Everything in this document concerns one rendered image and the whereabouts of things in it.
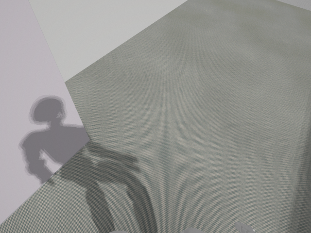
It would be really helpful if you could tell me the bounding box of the robot right hand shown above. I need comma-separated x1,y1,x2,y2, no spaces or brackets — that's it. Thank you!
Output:
235,222,256,233

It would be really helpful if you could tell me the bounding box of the fridge door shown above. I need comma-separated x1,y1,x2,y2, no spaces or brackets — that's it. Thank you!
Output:
0,0,89,224

